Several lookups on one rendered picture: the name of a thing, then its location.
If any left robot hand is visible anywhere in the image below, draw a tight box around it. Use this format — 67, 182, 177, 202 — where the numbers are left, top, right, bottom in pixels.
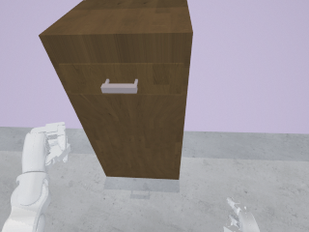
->
21, 122, 71, 174

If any left robot forearm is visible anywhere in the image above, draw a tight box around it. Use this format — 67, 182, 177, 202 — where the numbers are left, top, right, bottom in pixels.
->
1, 171, 51, 232

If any cabinet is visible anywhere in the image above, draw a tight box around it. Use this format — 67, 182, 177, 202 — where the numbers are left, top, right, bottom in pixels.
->
39, 0, 193, 180

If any handle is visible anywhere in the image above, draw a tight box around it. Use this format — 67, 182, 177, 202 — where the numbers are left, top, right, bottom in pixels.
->
100, 78, 138, 94

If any right robot hand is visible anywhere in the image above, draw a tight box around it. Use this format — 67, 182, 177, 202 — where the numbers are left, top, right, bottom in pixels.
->
223, 197, 260, 232

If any drawer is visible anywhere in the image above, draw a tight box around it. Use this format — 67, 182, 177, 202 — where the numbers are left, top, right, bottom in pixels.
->
59, 63, 183, 95

